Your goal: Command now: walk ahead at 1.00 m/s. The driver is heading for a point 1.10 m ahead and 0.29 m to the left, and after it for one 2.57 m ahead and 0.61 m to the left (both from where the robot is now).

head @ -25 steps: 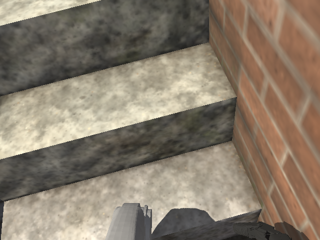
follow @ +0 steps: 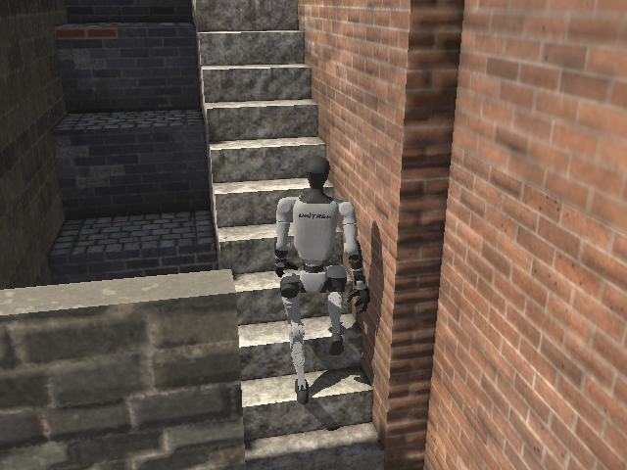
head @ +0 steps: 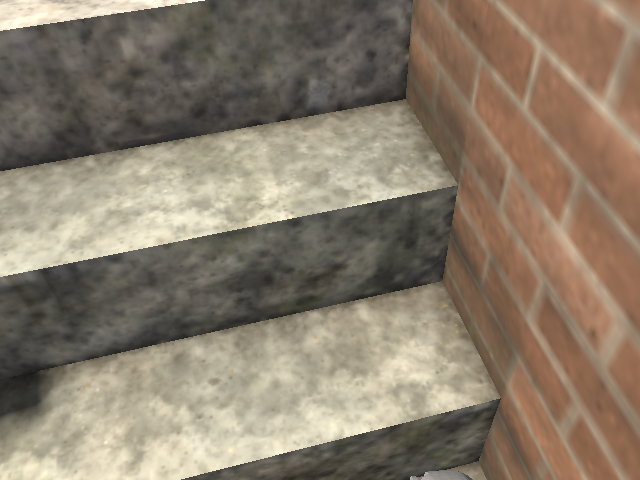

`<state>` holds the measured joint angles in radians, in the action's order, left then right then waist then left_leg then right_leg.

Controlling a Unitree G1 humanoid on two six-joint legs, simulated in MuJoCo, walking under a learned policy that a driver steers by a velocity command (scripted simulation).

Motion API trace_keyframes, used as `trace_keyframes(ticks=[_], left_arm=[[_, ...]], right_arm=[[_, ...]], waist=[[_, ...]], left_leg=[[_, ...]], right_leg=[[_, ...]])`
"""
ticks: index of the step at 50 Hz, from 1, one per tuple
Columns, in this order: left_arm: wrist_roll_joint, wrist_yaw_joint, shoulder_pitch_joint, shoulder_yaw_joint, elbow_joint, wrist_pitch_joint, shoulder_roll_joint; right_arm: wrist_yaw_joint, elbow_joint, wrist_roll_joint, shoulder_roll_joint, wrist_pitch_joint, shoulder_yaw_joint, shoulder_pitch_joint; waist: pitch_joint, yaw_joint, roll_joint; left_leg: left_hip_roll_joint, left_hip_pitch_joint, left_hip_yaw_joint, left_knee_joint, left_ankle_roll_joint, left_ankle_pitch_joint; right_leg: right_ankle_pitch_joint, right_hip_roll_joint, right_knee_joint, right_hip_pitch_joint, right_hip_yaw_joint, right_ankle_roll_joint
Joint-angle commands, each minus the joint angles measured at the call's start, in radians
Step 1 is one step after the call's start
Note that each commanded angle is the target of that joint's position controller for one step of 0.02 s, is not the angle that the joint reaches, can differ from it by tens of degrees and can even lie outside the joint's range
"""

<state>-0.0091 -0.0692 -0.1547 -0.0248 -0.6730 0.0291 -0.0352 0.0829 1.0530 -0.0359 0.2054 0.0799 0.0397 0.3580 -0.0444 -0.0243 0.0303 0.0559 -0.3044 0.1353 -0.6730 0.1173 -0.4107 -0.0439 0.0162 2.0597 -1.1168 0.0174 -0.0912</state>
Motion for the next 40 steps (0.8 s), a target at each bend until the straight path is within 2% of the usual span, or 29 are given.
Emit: trace_keyframes(ticks=[1, 3, 4, 6, 8, 9, 10, 11, 12, 13, 14, 15, 16, 18, 20, 22, 23, 24, 25, 26, 27, 28, 30, 31, 32, 33, 35, 37, 40], left_arm=[[0.007, 0.012, 0.114, 0.020, 0.080, 0.023, -0.065], [0.006, 0.027, 0.200, 0.010, 0.104, 0.034, -0.049], [0.011, 0.034, 0.243, 0.005, 0.120, 0.040, -0.045], [0.010, 0.047, 0.290, -0.003, 0.160, 0.047, -0.057], [0.002, 0.023, 0.251, 0.013, 0.138, 0.066, -0.115], [-0.004, 0.026, 0.129, 0.011, 0.107, 0.073, -0.131], [-0.029, 0.027, 0.021, 0.017, 0.066, 0.079, -0.176], [-0.074, 0.007, -0.115, 0.036, 0.014, 0.067, -0.192], [-0.088, -0.004, -0.335, 0.055, -0.069, 0.063, -0.241], [-0.118, -0.019, -0.499, 0.072, -0.121, 0.062, -0.270], [-0.066, -0.015, -0.398, 0.044, -0.212, 0.060, -0.225], [0.068, -0.018, -0.270, 0.091, -0.179, 0.102, -0.383], [0.101, 0.005, -0.307, 0.084, -0.152, 0.105, -0.281], [0.062, 0.017, -0.119, 0.070, -0.155, 0.116, -0.219], [0.030, 0.048, 0.036, 0.062, -0.142, 0.120, -0.247], [-0.032, 0.057, 0.167, 0.082, -0.091, 0.121, -0.384], [-0.065, 0.043, 0.239, 0.082, -0.046, 0.111, -0.409], [-0.080, 0.028, 0.285, 0.116, -0.026, 0.108, -0.502], [-0.089, 0.008, 0.254, 0.122, 0.013, 0.115, -0.482], [-0.116, 0.013, 0.267, 0.135, 0.014, 0.133, -0.512], [-0.093, 0.028, 0.257, 0.114, 0.052, 0.148, -0.451], [-0.065, 0.044, 0.284, 0.088, 0.079, 0.155, -0.383], [0.025, 0.066, 0.261, 0.027, 0.095, 0.098, -0.183], [0.055, 0.078, 0.243, -0.016, 0.159, 0.070, -0.076], [0.087, 0.074, 0.290, -0.036, 0.219, 0.044, -0.028], [0.098, 0.058, 0.356, -0.027, 0.289, 0.032, -0.042], [0.110, 0.048, 0.380, -0.029, 0.354, 0.040, -0.084], [0.093, 0.030, 0.343, -0.008, 0.373, 0.043, -0.144], [0.053, 0.029, 0.295, 0.010, 0.354, 0.038, -0.232]], right_arm=[[0.030, -0.018, -0.008, 0.095, 0.034, 0.028, 0.102], [0.042, -0.014, -0.008, 0.091, 0.037, 0.029, 0.164], [0.029, -0.012, -0.043, 0.036, 0.031, 0.017, 0.145], [0.023, -0.031, -0.040, 0.037, 0.040, 0.016, 0.126], [0.012, -0.112, -0.023, 0.039, 0.040, 0.008, -0.013], [0.009, -0.151, -0.001, 0.054, 0.039, 0.002, -0.138], [0.011, -0.182, 0.052, 0.053, 0.047, -0.002, -0.265], [-0.005, -0.179, 0.126, 0.142, 0.052, 0.028, -0.260], [-0.010, -0.185, 0.125, 0.158, 0.057, 0.034, -0.342], [-0.028, -0.231, 0.097, 0.130, 0.060, 0.033, -0.473], [-0.052, -0.295, 0.033, 0.001, 0.059, 0.013, -0.489], [-0.085, -0.371, 0.069, -0.041, 0.056, 0.037, -0.085], [-0.076, -0.353, 0.046, -0.066, 0.046, 0.000, -0.155], [-0.053, -0.490, 0.005, -0.092, 0.021, -0.024, -0.340], [-0.046, -0.587, -0.008, -0.065, -0.017, -0.043, -0.419], [-0.024, -0.587, 0.003, -0.028, -0.096, -0.043, -0.326], [-0.022, -0.504, 0.008, 0.037, -0.099, -0.018, -0.181], [-0.015, -0.431, 0.019, 0.048, -0.111, 0.002, 0.071], [-0.020, -0.398, 0.018, 0.097, -0.112, 0.015, -0.010], [-0.013, -0.397, 0.031, 0.064, -0.125, 0.003, 0.044], [0.010, -0.396, 0.010, 0.067, -0.136, -0.002, 0.047], [0.017, -0.373, 0.022, 0.089, -0.158, 0.012, -0.018], [0.005, -0.399, -0.004, 0.123, -0.174, 0.053, -0.223], [-0.023, -0.444, -0.025, 0.094, -0.155, 0.047, -0.382], [-0.027, -0.508, -0.041, 0.062, -0.164, 0.035, -0.532], [-0.023, -0.530, -0.045, 0.069, -0.155, 0.030, -0.538], [-0.019, -0.440, -0.063, 0.014, -0.103, 0.010, -0.321], [0.009, -0.421, -0.075, 0.048, -0.078, 0.025, -0.223], [0.039, -0.469, -0.057, 0.115, -0.067, 0.057, -0.269]], waist=[[0.071, -0.032, -0.014], [0.086, -0.063, -0.019], [0.031, -0.070, 0.058], [0.036, -0.059, 0.034], [0.010, -0.021, 0.032], [-0.047, 0.074, 0.006], [-0.116, 0.161, -0.012], [-0.190, 0.216, 0.023], [-0.247, 0.334, -0.028], [-0.211, 0.458, 0.019], [-0.009, 0.309, -0.075], [-0.183, -0.060, -0.249], [-0.251, 0.053, -0.055], [-0.127, -0.031, -0.051], [0.016, -0.118, -0.075], [0.012, -0.201, -0.129], [-0.103, -0.237, -0.155], [-0.290, -0.327, -0.268], [-0.447, -0.222, -0.103], [-0.572, -0.220, -0.144], [-0.629, -0.174, -0.174], [-0.612, -0.122, -0.111], [-0.321, 0.006, -0.034], [-0.158, 0.069, 0.024], [-0.113, 0.094, 0.139], [-0.026, 0.056, 0.139], [0.066, 0.016, 0.043], [-0.009, -0.003, -0.039], [-0.069, 0.008, -0.077]], left_leg=[[-0.289, 0.269, -0.396, 0.339, 0.151, 0.052], [-0.323, 0.372, -0.410, 0.385, 0.165, 0.100], [-0.294, 0.388, -0.351, 0.348, 0.174, 0.199], [-0.283, 0.364, -0.304, 0.378, 0.163, 0.375], [-0.245, 0.295, -0.195, 0.388, 0.110, 0.840], [-0.167, 0.183, -0.053, 0.344, 0.048, 1.146], [-0.119, -0.006, -0.020, 0.219, 0.065, 1.506], [-0.109, 0.011, -0.058, 0.041, 0.113, 1.793], [-0.049, -0.027, -0.072, -0.260, 0.054, 1.665], [0.081, -0.001, -0.016, -0.733, -0.008, 0.990], [0.185, -0.346, -0.089, -1.195, -0.003, 0.023], [0.152, -0.902, -0.399, -1.526, -0.040, -0.067], [0.110, -0.966, -0.419, -1.635, -0.009, -0.005], [0.116, -1.079, -0.382, -1.739, 0.008, 0.007], [0.105, -0.940, -0.256, -1.436, 0.011, -0.084], [0.098, -0.522, -0.045, -0.982, -0.008, -0.078], [0.123, -0.317, 0.001, -0.926, -0.013, -0.057], [0.080, -0.238, -0.006, -0.893, -0.012, -0.059], [0.085, -0.205, -0.041, -0.823, 0.017, 0.037], [0.043, -0.176, -0.118, -0.682, 0.027, 0.076], [0.081, -0.124, -0.152, -0.622, 0.032, 0.033], [0.131, -0.057, -0.123, -0.566, 0.028, 0.135], [0.109, -0.251, -0.208, -0.222, 0.178, 0.046], [0.106, -0.431, -0.511, -0.128, 0.325, -0.109], [0.078, -0.572, -0.706, 0.074, 0.381, -0.297], [0.010, -0.648, -0.887, 0.149, 0.378, -0.449], [0.011, -0.650, -0.956, 0.127, 0.306, -0.333], [0.005, -0.551, -0.937, 0.072, 0.252, -0.167], [-0.029, -0.520, -0.859, -0.028, 0.204, 0.055]], right_leg=[[-0.072, -0.054, 0.086, -0.248, 0.027, -0.007], [-0.143, -0.066, 0.129, -0.348, 0.024, -0.002], [-0.223, -0.063, 0.179, -0.334, -0.005, -0.008], [-0.293, -0.081, 0.069, -0.283, -0.018, -0.008], [-0.347, -0.082, -0.183, -0.060, -0.073, -0.019], [-0.298, -0.081, -0.524, 0.240, -0.113, -0.047], [-0.070, -0.039, -0.890, 0.621, -0.195, -0.058], [-0.023, 0.035, -1.147, 0.813, -0.318, 0.004], [0.361, -0.004, -1.516, 1.060, -0.275, 0.016], [0.636, -0.099, -2.024, 1.104, -0.182, -0.047], [0.757, -0.231, -2.142, 1.144, -0.061, -0.073], [1.301, -0.446, -1.604, 1.647, 0.275, -0.163], [1.125, -0.455, -1.569, 1.585, 0.220, -0.144], [0.784, -0.373, -1.629, 1.359, 0.056, -0.031], [0.825, -0.271, -1.763, 0.990, -0.204, 0.072], [1.043, -0.244, -2.035, 0.641, -0.357, 0.024], [1.581, -0.236, -1.969, 0.687, -0.367, -0.030], [1.897, -0.288, -1.830, 0.887, -0.338, -0.081], [2.042, -0.283, -1.646, 1.037, -0.279, -0.046], [1.918, -0.316, -1.484, 1.137, -0.249, -0.057], [1.793, -0.324, -1.349, 1.121, -0.227, -0.069], [1.383, -0.313, -1.317, 0.975, -0.217, -0.079], [0.296, -0.212, -1.035, 0.827, -0.170, -0.041], [0.058, -0.069, -0.612, 0.620, -0.042, 0.025], [-0.082, 0.018, -0.320, 0.490, 0.089, 0.060], [-0.074, 0.031, -0.093, 0.335, 0.123, 0.068], [-0.076, 0.031, 0.073, 0.196, 0.151, 0.069], [-0.153, 0.051, 0.030, 0.230, 0.232, 0.109], [-0.285, 0.022, -0.297, 0.427, 0.315, 0.114]])
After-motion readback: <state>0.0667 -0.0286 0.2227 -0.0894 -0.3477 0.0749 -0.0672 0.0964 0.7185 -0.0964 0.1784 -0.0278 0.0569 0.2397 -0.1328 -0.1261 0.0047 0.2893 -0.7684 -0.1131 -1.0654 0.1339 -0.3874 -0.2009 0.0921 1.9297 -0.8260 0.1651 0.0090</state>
